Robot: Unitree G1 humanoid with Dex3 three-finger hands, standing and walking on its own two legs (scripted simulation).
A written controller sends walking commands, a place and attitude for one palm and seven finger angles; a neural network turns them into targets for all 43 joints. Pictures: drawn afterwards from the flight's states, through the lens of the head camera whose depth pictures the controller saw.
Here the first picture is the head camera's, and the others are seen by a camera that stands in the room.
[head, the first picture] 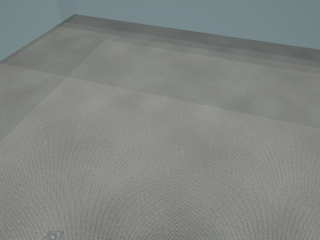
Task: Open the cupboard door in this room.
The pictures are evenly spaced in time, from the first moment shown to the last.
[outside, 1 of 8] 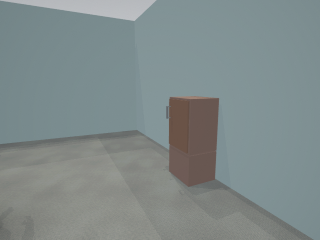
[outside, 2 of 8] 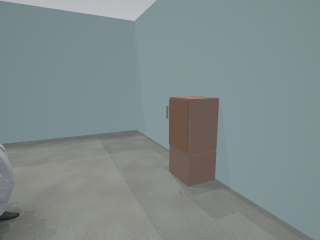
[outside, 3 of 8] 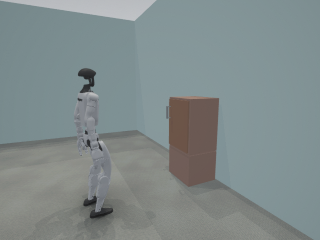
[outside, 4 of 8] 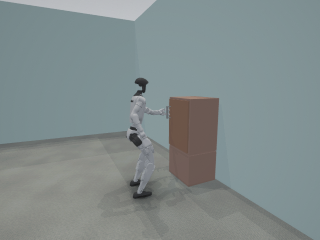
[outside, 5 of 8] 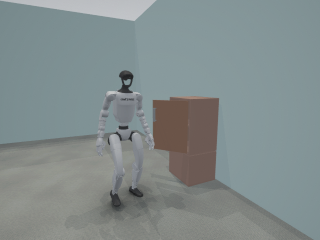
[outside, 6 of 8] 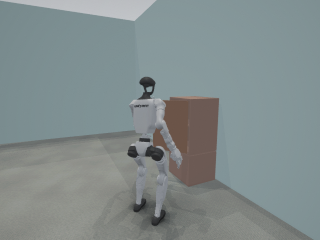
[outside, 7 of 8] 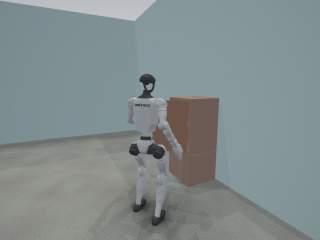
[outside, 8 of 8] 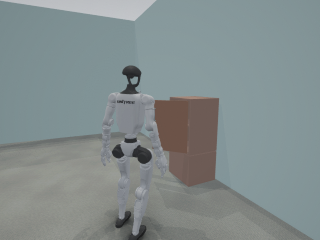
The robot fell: no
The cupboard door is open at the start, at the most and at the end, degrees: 0 42 42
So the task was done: yes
